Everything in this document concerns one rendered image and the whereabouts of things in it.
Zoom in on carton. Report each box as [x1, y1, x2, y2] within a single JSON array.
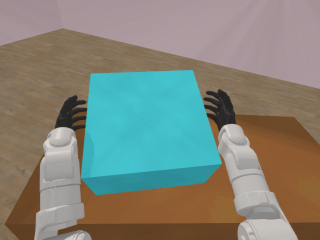
[[81, 70, 222, 196]]

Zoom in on robot right upper arm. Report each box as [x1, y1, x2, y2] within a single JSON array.
[[237, 218, 297, 240]]

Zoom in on robot right hand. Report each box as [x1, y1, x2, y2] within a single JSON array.
[[203, 89, 236, 132]]

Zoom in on pedestal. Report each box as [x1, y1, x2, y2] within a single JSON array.
[[5, 107, 320, 240]]

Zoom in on left robot forearm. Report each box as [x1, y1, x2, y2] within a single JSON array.
[[34, 127, 85, 240]]

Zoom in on robot left hand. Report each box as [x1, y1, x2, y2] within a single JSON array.
[[54, 95, 87, 131]]

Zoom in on right robot forearm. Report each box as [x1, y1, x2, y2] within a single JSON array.
[[218, 124, 298, 240]]

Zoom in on robot left upper arm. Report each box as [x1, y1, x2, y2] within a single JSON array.
[[43, 230, 92, 240]]

